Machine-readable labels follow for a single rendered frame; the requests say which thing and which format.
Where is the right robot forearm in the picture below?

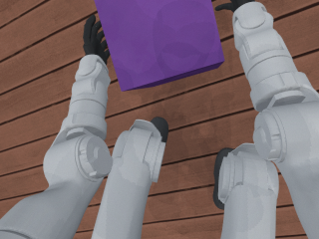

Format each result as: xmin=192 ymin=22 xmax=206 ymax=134
xmin=232 ymin=1 xmax=319 ymax=113

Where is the right robot hand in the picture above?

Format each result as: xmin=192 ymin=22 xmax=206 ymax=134
xmin=214 ymin=0 xmax=255 ymax=13

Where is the robot right upper arm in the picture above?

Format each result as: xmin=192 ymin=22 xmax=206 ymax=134
xmin=252 ymin=101 xmax=319 ymax=239

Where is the robot right foot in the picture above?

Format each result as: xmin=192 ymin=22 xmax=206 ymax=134
xmin=212 ymin=147 xmax=234 ymax=210

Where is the carton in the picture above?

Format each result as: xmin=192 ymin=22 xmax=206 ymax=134
xmin=94 ymin=0 xmax=225 ymax=92

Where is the left robot forearm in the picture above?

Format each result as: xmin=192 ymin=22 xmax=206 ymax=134
xmin=51 ymin=54 xmax=111 ymax=147

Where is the robot left upper arm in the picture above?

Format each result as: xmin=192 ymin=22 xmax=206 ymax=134
xmin=0 ymin=134 xmax=113 ymax=239

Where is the robot left foot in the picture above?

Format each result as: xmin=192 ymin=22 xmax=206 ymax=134
xmin=151 ymin=117 xmax=168 ymax=143

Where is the left robot hand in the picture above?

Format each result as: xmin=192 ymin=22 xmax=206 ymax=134
xmin=83 ymin=14 xmax=111 ymax=65

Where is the robot foot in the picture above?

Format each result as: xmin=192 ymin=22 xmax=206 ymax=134
xmin=151 ymin=117 xmax=168 ymax=143
xmin=212 ymin=147 xmax=234 ymax=210

